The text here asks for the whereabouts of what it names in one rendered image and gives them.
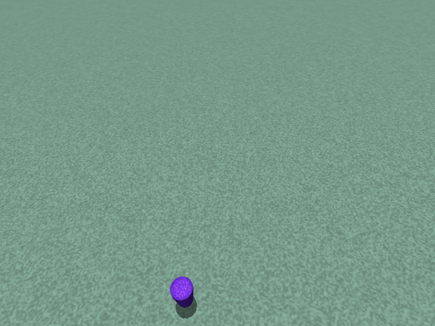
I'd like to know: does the cup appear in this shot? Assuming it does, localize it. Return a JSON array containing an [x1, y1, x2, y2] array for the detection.
[[170, 276, 194, 308]]

